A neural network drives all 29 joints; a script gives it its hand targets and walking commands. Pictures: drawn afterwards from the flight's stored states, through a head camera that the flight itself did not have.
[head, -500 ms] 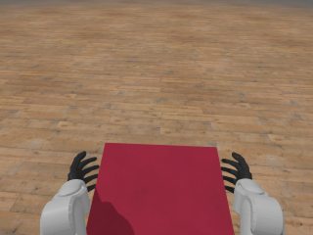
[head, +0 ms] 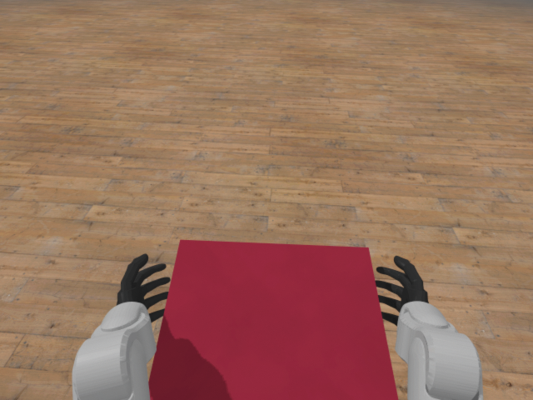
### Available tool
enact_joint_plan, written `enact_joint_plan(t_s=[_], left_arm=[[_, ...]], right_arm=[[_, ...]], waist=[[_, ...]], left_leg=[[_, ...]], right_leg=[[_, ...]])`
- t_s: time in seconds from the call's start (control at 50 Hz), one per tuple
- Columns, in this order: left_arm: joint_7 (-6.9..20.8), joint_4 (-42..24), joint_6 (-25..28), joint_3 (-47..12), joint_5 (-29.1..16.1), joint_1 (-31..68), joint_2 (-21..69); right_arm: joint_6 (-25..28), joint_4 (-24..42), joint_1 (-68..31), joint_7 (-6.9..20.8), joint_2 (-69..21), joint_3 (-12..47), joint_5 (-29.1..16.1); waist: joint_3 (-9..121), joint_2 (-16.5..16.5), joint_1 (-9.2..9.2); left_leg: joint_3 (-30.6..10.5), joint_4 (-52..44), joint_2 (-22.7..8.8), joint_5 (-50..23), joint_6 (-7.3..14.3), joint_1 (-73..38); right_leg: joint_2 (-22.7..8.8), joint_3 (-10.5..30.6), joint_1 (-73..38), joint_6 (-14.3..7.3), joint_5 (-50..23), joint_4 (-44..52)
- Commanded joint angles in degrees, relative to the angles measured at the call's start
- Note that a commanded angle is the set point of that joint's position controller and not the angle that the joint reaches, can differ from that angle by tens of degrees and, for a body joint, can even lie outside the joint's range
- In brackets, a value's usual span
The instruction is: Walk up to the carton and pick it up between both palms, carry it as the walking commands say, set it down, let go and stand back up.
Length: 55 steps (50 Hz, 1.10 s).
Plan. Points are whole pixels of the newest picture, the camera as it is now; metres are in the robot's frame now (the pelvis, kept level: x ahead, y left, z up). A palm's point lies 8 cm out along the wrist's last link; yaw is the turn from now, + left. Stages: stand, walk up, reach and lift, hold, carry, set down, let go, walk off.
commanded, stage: carry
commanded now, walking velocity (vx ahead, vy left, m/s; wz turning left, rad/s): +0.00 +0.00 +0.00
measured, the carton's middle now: (271, 334) +0.25 +0.00 +0.00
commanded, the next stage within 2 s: hold in 1.02 s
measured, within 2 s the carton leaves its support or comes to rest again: neither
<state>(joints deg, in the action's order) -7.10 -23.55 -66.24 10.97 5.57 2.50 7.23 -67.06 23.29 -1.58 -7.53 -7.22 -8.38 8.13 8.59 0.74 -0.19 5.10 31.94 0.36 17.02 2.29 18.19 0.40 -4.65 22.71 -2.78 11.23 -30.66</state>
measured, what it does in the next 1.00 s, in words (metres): stands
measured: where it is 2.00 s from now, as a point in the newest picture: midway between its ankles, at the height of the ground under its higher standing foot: outside the picture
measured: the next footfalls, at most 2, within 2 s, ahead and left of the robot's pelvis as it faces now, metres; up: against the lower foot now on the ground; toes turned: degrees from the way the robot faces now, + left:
none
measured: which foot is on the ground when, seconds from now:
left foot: down 0.00-1.00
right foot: down 0.00-1.00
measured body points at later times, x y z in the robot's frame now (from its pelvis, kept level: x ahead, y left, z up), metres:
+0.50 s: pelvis +0.01 +0.00 +0.00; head +0.02 +0.01 +0.45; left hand +0.29 +0.19 +0.05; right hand +0.28 -0.18 +0.05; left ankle +0.00 +0.09 -0.73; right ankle +0.05 -0.09 -0.73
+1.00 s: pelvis +0.01 +0.00 +0.00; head +0.00 +0.01 +0.45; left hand +0.29 +0.19 +0.04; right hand +0.28 -0.18 +0.04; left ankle +0.00 +0.09 -0.73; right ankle +0.05 -0.09 -0.73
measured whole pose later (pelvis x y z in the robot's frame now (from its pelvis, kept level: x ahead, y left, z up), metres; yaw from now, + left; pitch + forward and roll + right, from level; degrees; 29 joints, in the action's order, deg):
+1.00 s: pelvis +0.01 +0.00 +0.00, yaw -1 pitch +2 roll +0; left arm -5.5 -5.0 -47.1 13.0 6.7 4.7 7.0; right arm -47.7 4.6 -3.8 -5.9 -7.1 -10.9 8.5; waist 5.0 1.5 0.0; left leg 6.0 32.5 -0.2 18.9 2.3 15.6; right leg 0.5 -4.7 20.5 -2.5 13.0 -31.4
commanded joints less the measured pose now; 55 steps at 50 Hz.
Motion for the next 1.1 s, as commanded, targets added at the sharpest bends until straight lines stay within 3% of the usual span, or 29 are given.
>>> enact_joint_plan(t_s=[0.0, 0.08, 0.14, 0.18, 0.2, 0.22, 0.24, 0.26, 0.3, 0.34, 0.36, 0.4, 0.42, 0.5, 0.6, 0.66, 0.68, 0.84, 1.0, 1.02, 1.04, 1.08], left_arm=[[13.59, -2.26, 1.01, -43.69, -19.02, 28.66, 45.88], [14.65, 7.36, 5.07, -38.79, -15.46, 29.8, 42.56], [16.26, 24.8, 13.44, -28.81, -8.41, 32.22, 34.85], [16.54, 19.17, 19.59, -28.93, -10.6, 37.96, 35.26], [16.05, 7.45, 20.43, -34.09, -15.83, 40.95, 40.76], [15.5, 4.07, 20.38, -35.62, -17.96, 41.22, 43.16], [14.99, 4.69, 20.31, -35.01, -17.97, 40.13, 43.08], [14.51, 10.37, 20.26, -32.09, -15.39, 37.13, 39.94], [13.55, 8.9, 19.36, -34.05, -14.92, 31.48, 38.45], [13.26, -0.27, 17.26, -41.1, -18.07, 29.39, 42.08], [13.21, -1.81, 16.02, -42.48, -18.4, 29.37, 42.81], [13.2, 0.17, 14.25, -42.14, -16.94, 28.23, 41.91], [13.29, 5.68, 14.0, -39.14, -14.47, 26.34, 38.79], [14.48, 8.87, 15.2, -37.58, -13.31, 26.69, 38.16], [14.81, 8.37, 17.61, -36.25, -14.05, 30.94, 38.98], [14.59, 12.11, 18.51, -34.13, -12.66, 30.05, 36.99], [14.47, 10.12, 18.72, -35.09, -13.47, 30.51, 37.76], [14.3, 12.67, 19.78, -34.03, -12.41, 30.22, 35.99], [14.23, 11.41, 20.12, -34.47, -13.08, 30.35, 36.42], [14.59, 31.52, 21.69, -29.58, -4.99, 15.72, 27.16], [14.7, 27.6, 24.22, -32.28, -6.11, 17.54, 28.43], [15.64, 21.11, 27.75, -36.17, -8.41, 19.06, 32.06]], right_arm=[[2.39, 5.4, -32.46, 14.33, -43.46, 41.13, -23.23], [6.31, -4.09, -33.3, 15.24, -40.37, 36.15, -19.28], [14.48, -21.75, -35.61, 16.49, -33.5, 25.92, -11.77], [20.46, -17.17, -40.76, 16.71, -34.56, 26.5, -13.95], [21.32, -5.35, -43.53, 16.2, -40.06, 31.87, -19.26], [21.33, -1.97, -43.43, 15.57, -42.39, 33.42, -21.29], [21.38, -2.6, -42.7, 14.99, -42.37, 32.91, -21.42], [21.42, -8.52, -39.94, 14.47, -39.34, 29.84, -18.86], [20.62, -7.16, -34.11, 13.64, -37.72, 31.08, -18.06], [18.65, 1.5, -30.9, 13.52, -41.49, 37.52, -20.87], [17.48, 2.97, -30.55, 13.53, -42.12, 38.6, -21.23], [15.82, 1.11, -29.41, 13.76, -40.52, 37.59, -19.9], [15.56, -4.25, -27.67, 13.92, -37.13, 34.56, -17.47], [16.69, -5.93, -29.4, 15.07, -36.22, 33.92, -16.48], [18.88, -5.13, -34.12, 15.21, -37.19, 33.29, -17.67], [19.75, -8.98, -33.36, 15.05, -35.4, 31.43, -16.44], [19.95, -7.02, -33.79, 14.96, -36.12, 32.34, -17.23], [21.07, -10.74, -32.57, 14.95, -34.77, 30.71, -15.9], [21.45, -9.14, -32.91, 14.68, -34.97, 31.03, -16.33], [22.72, -26.98, -20.32, 15.63, -24.05, 27.23, -9.11], [25.32, -21.86, -22.13, 15.92, -24.53, 28.24, -9.94], [28.66, -15.27, -23.23, 16.89, -29.34, 33.79, -11.07]], waist=[[12.45, -0.7, 0.17], [11.94, 0.3, 0.11], [10.71, 0.26, 0.12], [9.9, -0.18, 0.33], [10.15, -0.25, 0.38], [10.71, -0.6, 0.35], [11.63, -1.04, 0.32], [12.94, -1.18, 0.31], [16.3, -1.46, 0.19], [18.85, -1.87, 0.05], [19.54, -2.21, 0.07], [20.03, -2.92, 0.13], [19.72, -2.74, 0.14], [16.37, -0.72, 0.11], [12.14, -0.35, 0.17], [11.72, -0.79, 0.18], [11.72, -0.94, 0.16], [12.6, -1.4, 0.16], [12.69, -1.02, 0.25], [1.06, -5.23, 2.39], [3.85, -5.62, 1.21], [9.59, -5.92, 1.28]], left_leg=[[-6.26, -5.43, -7.13, -8.45, 0.02, -4.31], [-6.14, -5.6, -7.29, -8.06, -0.04, -4.67], [-6.17, -6.02, -7.18, -5.66, -0.13, -4.7], [-6.23, -6.14, -7.08, -4.48, -0.29, -4.4], [-6.32, -6.08, -7.17, -4.45, -0.26, -4.56], [-6.45, -6.14, -7.26, -4.73, -0.09, -4.88], [-6.45, -6.11, -7.34, -4.63, 0.15, -5.26], [-6.34, -5.96, -7.43, -5.3, 0.46, -5.76], [-5.86, -4.76, -7.59, -10.55, 0.76, -7.69], [-5.47, -3.23, -7.9, -17.95, 0.72, -9.82], [-5.34, -2.54, -8.09, -21.23, 0.62, -10.44], [-5.21, -1.87, -8.4, -24.52, 0.55, -10.71], [-5.21, -1.89, -8.5, -24.75, 0.59, -10.53], [-5.19, -3.15, -8.4, -19.43, 0.62, -8.85], [-5.56, -5.03, -8.35, -11.97, 0.53, -6.15], [-5.42, -5.32, -8.19, -10.2, 0.51, -5.94], [-5.38, -5.28, -8.18, -10.23, 0.5, -6.03], [-5.03, -4.97, -8.15, -11.59, 0.48, -6.93], [-4.91, -5.22, -8.16, -10.36, 0.53, -6.79], [-9.07, -11.06, 2.12, -17.68, -0.4, -9.86], [-9.63, -10.29, 1.69, -23.13, -0.82, -10.83], [-11.45, -10.97, 1.14, -30.21, -0.83, -11.7]], right_leg=[[-8.36, 6.94, -7.4, -0.46, -9.59, 4.88], [-8.33, 6.79, -7.81, -0.56, -10.33, 5.04], [-8.09, 6.94, -7.72, -0.5, -8.93, 5.5], [-7.75, 6.97, -7.45, -0.35, -6.7, 5.79], [-7.61, 6.9, -7.36, -0.3, -5.86, 5.75], [-7.41, 6.63, -7.39, -0.25, -4.94, 5.37], [-7.21, 6.27, -7.51, -0.19, -4.03, 5.11], [-7.21, 5.97, -8.24, -0.16, -4.93, 4.79], [-7.42, 5.72, -10.33, -0.26, -10.59, 3.58], [-7.69, 5.68, -11.53, -0.45, -16.93, 2.19], [-7.78, 5.5, -11.82, -0.47, -19.12, 1.45], [-8.01, 5.22, -12.15, -0.53, -20.79, 0.49], [-8.1, 5.31, -12.12, -0.64, -20.87, 0.45], [-8.09, 5.63, -10.85, -0.69, -18.3, 1.48], [-7.77, 5.82, -9.36, -0.45, -11.36, 2.84], [-7.75, 5.9, -9.26, -0.38, -9.87, 3.28], [-7.73, 5.97, -9.23, -0.39, -9.99, 3.32], [-7.88, 5.96, -9.62, -0.33, -11.14, 3.14], [-7.93, 5.92, -9.84, -0.23, -10.57, 3.37], [1.5, 8.87, -21.33, 1.37, -15.83, 6.82], [1.57, 9.45, -22.98, 1.55, -20.17, 6.92], [1.79, 10.23, -25.83, 1.47, -25.73, 6.76]])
